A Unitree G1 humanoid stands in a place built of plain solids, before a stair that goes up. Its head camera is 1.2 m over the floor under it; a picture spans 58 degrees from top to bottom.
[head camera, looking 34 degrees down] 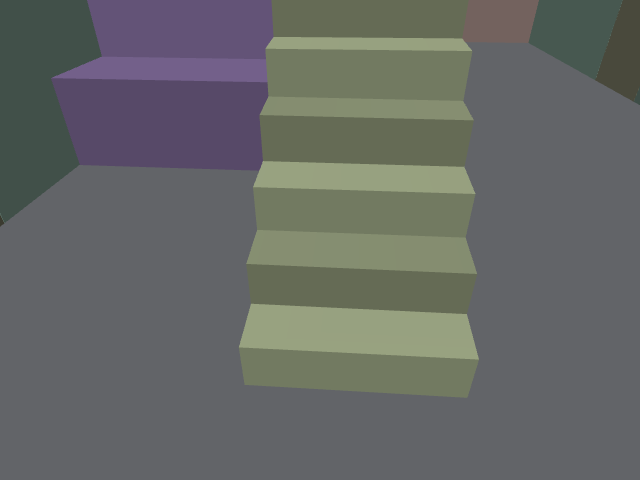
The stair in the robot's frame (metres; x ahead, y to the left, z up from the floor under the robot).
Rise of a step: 0.18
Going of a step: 0.19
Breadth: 0.73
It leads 4 degrees to the right of straight ahead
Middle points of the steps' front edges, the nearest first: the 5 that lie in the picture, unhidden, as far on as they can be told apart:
0.90 -0.11 0.18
1.08 -0.13 0.36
1.27 -0.14 0.54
1.45 -0.15 0.72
1.64 -0.17 0.90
